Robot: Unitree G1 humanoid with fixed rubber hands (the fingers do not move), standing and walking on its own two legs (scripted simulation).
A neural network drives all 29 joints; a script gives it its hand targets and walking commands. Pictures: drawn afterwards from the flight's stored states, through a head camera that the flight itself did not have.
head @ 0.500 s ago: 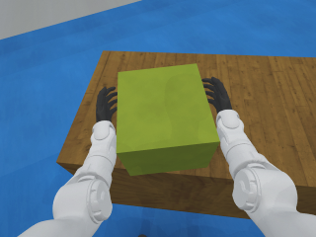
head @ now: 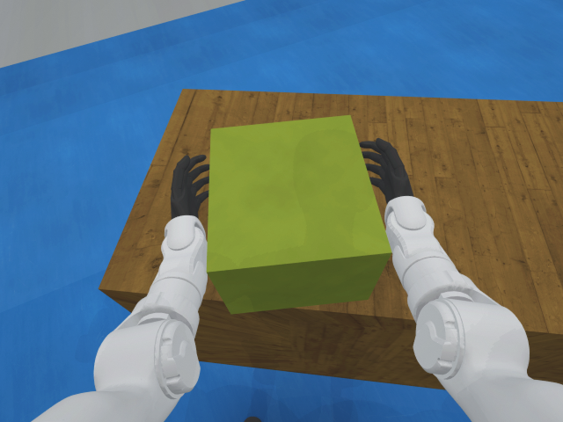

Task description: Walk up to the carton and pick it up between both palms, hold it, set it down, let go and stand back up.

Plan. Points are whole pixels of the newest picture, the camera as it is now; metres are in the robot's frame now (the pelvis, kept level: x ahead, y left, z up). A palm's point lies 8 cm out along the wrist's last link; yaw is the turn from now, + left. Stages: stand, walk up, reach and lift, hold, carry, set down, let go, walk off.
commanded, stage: reach and lift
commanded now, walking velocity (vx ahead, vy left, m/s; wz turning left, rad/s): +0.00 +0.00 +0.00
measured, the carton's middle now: (290, 215) +0.41 +0.04 +0.00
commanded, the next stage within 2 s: none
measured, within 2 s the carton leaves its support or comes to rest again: leaves its support in 0.22 s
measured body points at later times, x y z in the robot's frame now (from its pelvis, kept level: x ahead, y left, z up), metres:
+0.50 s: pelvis -0.02 +0.00 +0.00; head +0.04 +0.01 +0.45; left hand +0.38 +0.20 +0.05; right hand +0.43 -0.11 +0.07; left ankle +0.01 +0.15 -0.74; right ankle +0.00 -0.11 -0.74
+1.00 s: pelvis -0.02 +0.00 +0.00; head +0.01 +0.00 +0.45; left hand +0.39 +0.19 +0.07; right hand +0.42 -0.12 +0.09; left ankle +0.01 +0.15 -0.74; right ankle +0.00 -0.11 -0.74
